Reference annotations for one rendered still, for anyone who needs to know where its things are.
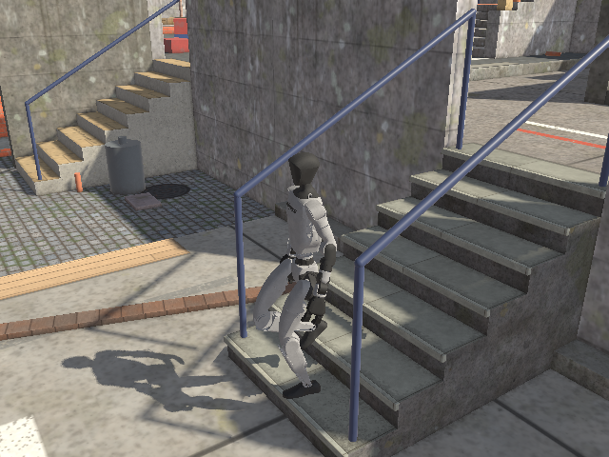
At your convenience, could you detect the right robot foot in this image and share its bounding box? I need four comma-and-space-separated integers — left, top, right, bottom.
300, 320, 327, 349

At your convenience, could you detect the left robot forearm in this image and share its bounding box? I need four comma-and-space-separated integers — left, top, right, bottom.
313, 244, 336, 298

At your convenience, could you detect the robot left upper arm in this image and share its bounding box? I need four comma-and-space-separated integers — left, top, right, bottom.
304, 199, 337, 255

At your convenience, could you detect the left robot hand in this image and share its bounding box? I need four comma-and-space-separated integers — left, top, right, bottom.
301, 296, 326, 324

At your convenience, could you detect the right robot hand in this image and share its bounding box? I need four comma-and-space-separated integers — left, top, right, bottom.
280, 254, 296, 284

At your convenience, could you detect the right robot thigh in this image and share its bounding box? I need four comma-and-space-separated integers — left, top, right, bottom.
253, 258, 295, 329

